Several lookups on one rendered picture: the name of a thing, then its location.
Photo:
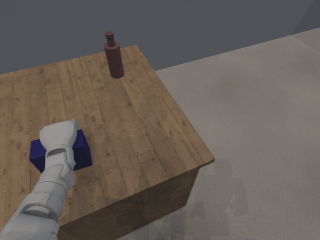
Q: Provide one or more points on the robot left forearm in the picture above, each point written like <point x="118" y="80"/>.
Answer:
<point x="47" y="197"/>

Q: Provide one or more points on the sponge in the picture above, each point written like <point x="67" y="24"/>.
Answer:
<point x="81" y="152"/>

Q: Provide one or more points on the table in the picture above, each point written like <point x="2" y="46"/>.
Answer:
<point x="145" y="153"/>

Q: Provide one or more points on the robot left upper arm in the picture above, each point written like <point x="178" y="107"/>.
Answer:
<point x="29" y="227"/>

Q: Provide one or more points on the robot left hand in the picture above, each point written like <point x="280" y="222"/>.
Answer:
<point x="61" y="133"/>

